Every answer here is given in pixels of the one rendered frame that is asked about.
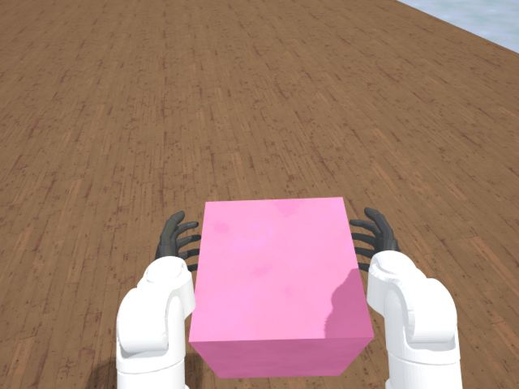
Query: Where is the robot left hand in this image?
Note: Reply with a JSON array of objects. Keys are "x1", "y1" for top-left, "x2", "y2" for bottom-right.
[{"x1": 154, "y1": 211, "x2": 201, "y2": 272}]

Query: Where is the robot right hand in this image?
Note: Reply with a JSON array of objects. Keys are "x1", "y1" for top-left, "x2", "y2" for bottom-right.
[{"x1": 350, "y1": 207, "x2": 401, "y2": 272}]

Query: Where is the robot right forearm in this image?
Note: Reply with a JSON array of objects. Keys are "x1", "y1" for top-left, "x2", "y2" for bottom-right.
[{"x1": 367, "y1": 250, "x2": 462, "y2": 389}]

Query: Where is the carton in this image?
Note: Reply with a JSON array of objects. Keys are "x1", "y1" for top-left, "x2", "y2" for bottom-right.
[{"x1": 189, "y1": 197, "x2": 374, "y2": 378}]

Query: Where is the robot left forearm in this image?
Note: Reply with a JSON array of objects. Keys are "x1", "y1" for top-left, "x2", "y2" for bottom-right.
[{"x1": 116, "y1": 256, "x2": 195, "y2": 389}]

